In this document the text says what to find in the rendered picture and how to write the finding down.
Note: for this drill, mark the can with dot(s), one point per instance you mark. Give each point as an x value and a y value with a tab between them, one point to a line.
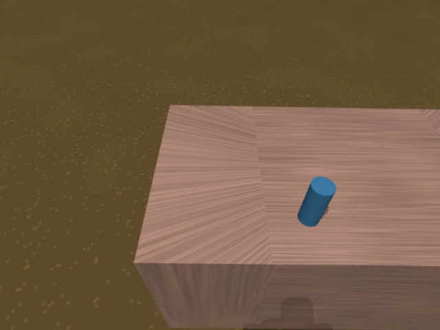
319	194

